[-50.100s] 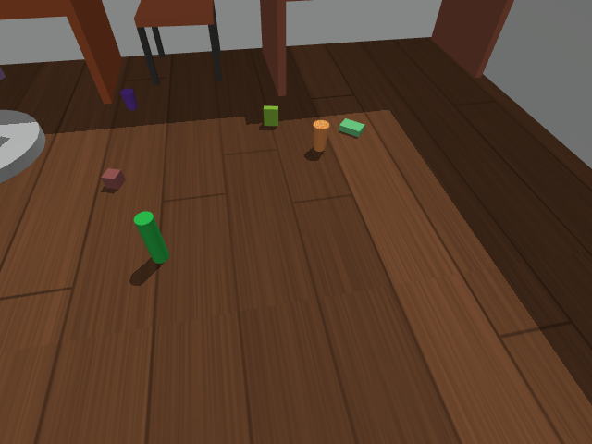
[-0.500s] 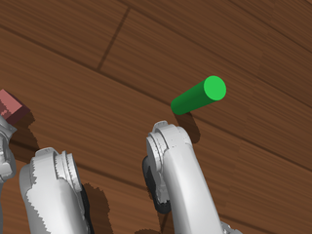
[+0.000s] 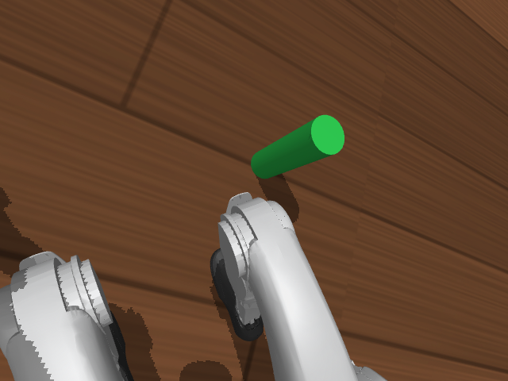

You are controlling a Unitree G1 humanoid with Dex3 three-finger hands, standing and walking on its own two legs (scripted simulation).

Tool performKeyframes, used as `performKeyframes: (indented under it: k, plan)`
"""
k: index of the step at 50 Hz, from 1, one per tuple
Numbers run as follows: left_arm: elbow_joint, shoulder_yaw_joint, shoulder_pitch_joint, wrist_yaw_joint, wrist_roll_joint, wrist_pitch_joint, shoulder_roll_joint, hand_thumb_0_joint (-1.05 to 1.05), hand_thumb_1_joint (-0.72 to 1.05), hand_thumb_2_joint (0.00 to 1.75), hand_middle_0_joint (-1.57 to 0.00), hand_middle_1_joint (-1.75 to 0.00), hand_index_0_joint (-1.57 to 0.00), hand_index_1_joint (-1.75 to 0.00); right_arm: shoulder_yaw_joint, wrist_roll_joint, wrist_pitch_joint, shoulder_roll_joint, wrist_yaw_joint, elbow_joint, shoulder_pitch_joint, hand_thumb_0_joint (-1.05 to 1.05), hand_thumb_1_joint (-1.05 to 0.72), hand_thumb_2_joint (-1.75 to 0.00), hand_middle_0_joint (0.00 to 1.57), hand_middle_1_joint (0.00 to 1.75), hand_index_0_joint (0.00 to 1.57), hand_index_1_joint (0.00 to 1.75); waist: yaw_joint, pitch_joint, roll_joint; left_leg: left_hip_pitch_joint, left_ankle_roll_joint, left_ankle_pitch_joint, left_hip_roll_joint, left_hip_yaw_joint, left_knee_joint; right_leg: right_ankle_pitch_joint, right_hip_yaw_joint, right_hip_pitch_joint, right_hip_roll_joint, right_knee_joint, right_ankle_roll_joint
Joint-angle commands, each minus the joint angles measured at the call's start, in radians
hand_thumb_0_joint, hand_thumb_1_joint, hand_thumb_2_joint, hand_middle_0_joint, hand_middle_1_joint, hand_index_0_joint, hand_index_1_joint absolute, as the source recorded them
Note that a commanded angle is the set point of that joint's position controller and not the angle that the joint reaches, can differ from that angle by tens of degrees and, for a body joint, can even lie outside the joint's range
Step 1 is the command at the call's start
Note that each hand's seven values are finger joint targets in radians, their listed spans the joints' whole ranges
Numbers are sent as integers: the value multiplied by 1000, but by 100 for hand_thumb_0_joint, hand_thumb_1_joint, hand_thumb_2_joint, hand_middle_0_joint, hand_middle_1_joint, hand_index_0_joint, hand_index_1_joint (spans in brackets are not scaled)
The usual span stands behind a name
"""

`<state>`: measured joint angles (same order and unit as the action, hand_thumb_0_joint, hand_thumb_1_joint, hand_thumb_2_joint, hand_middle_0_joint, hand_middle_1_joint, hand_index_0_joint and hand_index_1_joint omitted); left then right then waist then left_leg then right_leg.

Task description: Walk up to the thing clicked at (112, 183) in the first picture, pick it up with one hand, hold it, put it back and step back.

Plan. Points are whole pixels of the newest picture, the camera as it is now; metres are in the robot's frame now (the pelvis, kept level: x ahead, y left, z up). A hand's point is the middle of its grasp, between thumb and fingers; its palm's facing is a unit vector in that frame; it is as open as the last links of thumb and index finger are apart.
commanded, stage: rest palm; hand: left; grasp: from above
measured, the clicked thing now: out of the picture +0.45 +0.31 -0.28
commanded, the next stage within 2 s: close in 0.56 s
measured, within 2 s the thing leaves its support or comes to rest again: neither
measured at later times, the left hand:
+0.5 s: hand out of the picture +0.44 +0.32 -0.24, palm faces -0.30 -0.31 -0.90, open 13.7 cm
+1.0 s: hand out of the picture +0.45 +0.31 -0.25, palm faces -0.30 -0.30 -0.91, open 12.2 cm
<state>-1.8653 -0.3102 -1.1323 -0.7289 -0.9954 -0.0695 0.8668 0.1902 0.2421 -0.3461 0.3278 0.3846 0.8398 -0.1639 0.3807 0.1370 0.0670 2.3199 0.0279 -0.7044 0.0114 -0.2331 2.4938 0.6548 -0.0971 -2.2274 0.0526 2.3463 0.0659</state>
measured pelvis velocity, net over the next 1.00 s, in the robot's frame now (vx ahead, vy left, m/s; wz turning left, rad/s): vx -0.01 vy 0.01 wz -0.04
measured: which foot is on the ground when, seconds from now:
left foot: down 0.00-1.00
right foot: down 0.00-1.00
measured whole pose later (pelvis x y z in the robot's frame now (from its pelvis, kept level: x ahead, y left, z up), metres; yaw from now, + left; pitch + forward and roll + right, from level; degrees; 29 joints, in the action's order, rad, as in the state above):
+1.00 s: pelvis -0.01 +0.01 +0.00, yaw -3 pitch +26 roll -15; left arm -1.89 -0.25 -1.18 -0.76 -0.97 -0.08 0.99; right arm 0.30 0.25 -0.40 0.37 0.40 0.75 -0.14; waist 0.43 0.23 0.13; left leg 2.30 0.02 -0.70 0.01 -0.28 2.51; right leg 0.64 -0.14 -2.17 0.06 2.31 0.08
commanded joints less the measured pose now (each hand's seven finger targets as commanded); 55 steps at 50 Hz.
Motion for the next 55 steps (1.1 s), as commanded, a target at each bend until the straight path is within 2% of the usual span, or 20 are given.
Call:
performKeyframes:
  k: [1,4,9,11,12,13,24,25,26,28,32,33,37,40,41,44,49,51,52,55]
  plan:
    - [103,20,-294,-48,-21,22,247,0,-50,93,-23,-81,-18,-85,-69,-1,-11,326,-1,16,-226,0,-90,-90,20,30,20,30,51,-654,-454,-492,-38,177,21,117,-240,-207,-147,354,19,-209,-89]
    - [80,28,-254,-43,-22,26,255,0,-50,94,-23,-80,-18,-85,-65,-1,-17,336,1,20,-217,0,-90,-90,20,30,20,30,46,-626,-471,-498,-32,167,26,106,-248,-196,-158,337,20,-200,-91]
    - [64,38,-250,-44,-19,21,261,0,-47,92,-23,-81,-19,-85,-49,0,-30,342,8,15,-228,0,-90,-90,20,30,20,30,67,-591,-435,-469,-38,169,25,99,-238,-207,-162,343,19,-207,-82]
    - [58,8,-205,-51,-13,16,278,0,-48,92,-23,-81,-19,-85,-53,-7,-26,348,9,8,-232,0,-90,-91,20,30,20,30,45,-615,-443,-493,-33,197,30,84,-252,-226,-166,356,22,-207,-84]
    - [60,41,-241,-45,-16,17,258,0,-46,91,-24,-80,-20,-84,-43,-1,-30,338,12,4,-223,0,-90,-91,20,30,20,30,67,-589,-450,-481,-32,194,31,87,-241,-229,-166,345,20,-196,-83]
    - [50,38,-242,-45,-22,16,258,0,-46,90,-23,-82,-20,-85,-42,4,-30,349,15,4,-232,0,-90,-91,20,30,20,30,76,-593,-448,-497,-31,202,32,82,-250,-235,-173,348,22,-195,-83]
    - [51,41,-268,-61,-24,17,297,0,-43,89,-26,-80,-22,-84,-17,2,-53,363,17,-21,-209,0,-90,-91,20,30,20,30,98,-539,-437,-472,-34,161,35,75,-239,-212,-177,357,21,-212,-77]
    - [49,44,-266,-63,-12,17,298,0,-42,88,-27,-79,-23,-83,-20,2,-54,371,15,-15,-201,0,-90,-91,20,30,20,30,95,-536,-452,-484,-28,148,38,70,-251,-202,-179,350,21,-209,-79]
    - [55,40,-257,-66,-11,16,302,0,-43,89,-27,-79,-23,-83,-20,-1,-55,373,15,-19,-202,0,-90,-91,20,30,20,30,86,-546,-460,-496,-27,160,41,66,-250,-213,-179,356,22,-211,-79]
    - [52,53,-277,-64,-7,16,290,0,-42,87,-27,-80,-23,-83,-9,5,-58,373,17,-29,-199,0,-90,-91,20,30,20,30,105,-539,-456,-500,-24,175,42,59,-250,-230,-185,361,18,-202,-77]
    - [65,68,-273,-58,1,14,304,0,-41,87,-28,-78,-24,-82,5,5,-59,373,16,-36,-193,0,-91,-91,20,30,20,30,107,-545,-452,-496,-26,195,41,68,-232,-253,-178,388,21,-205,-74]
    - [55,58,-262,-61,3,14,321,0,-40,87,-28,-78,-24,-82,-2,-2,-58,384,12,-27,-197,0,-90,-91,20,30,20,30,98,-547,-470,-498,-26,183,43,66,-245,-238,-179,389,25,-214,-77]
    - [77,91,-288,-54,3,14,296,0,-24,76,-40,-69,-37,-72,15,5,-62,377,15,-43,-179,0,-89,-90,20,30,20,30,115,-521,-471,-510,-21,173,45,56,-243,-235,-190,363,19,-200,-75]
    - [74,85,-280,-62,3,13,309,0,-19,71,-43,-66,-41,-69,7,3,-58,388,13,-40,-204,0,-89,-90,20,30,20,30,116,-533,-485,-522,-20,177,44,58,-255,-241,-185,390,25,-217,-77]
    - [73,74,-270,-66,4,10,315,0,-19,70,-43,-66,-41,-68,7,1,-54,389,14,-41,-204,0,-89,-90,20,30,20,30,104,-548,-490,-533,-17,193,49,49,-259,-252,-189,390,25,-212,-79]
    - [84,86,-287,-67,10,4,297,0,-19,70,-42,-66,-40,-69,16,4,-54,389,19,-55,-205,0,-89,-90,20,30,20,30,123,-547,-492,-533,-15,220,50,42,-254,-278,-192,396,23,-205,-77]
    - [83,70,-291,-71,16,1,321,0,-10,64,-50,-58,-48,-61,21,1,-51,392,20,-58,-210,0,-89,-90,20,30,20,30,119,-540,-486,-512,-19,223,50,46,-251,-284,-186,413,24,-214,-76]
    - [78,69,-277,-69,14,-2,334,0,-8,61,-52,-58,-49,-60,21,-5,-53,391,16,-61,-195,0,-89,-90,20,30,20,30,107,-530,-485,-504,-19,200,50,45,-256,-263,-189,398,21,-212,-77]
    - [78,81,-281,-63,14,-2,322,0,-7,62,-53,-57,-50,-59,23,0,-52,389,14,-61,-197,0,-89,-90,20,30,20,30,121,-523,-487,-510,-19,194,48,52,-254,-261,-186,402,23,-216,-77]
    - [90,80,-281,-59,18,1,331,0,-3,58,-56,-54,-54,-56,22,-4,-54,388,8,-68,-193,0,-89,-90,20,30,20,30,120,-517,-459,-487,-26,167,47,53,-249,-241,-183,402,25,-231,-74]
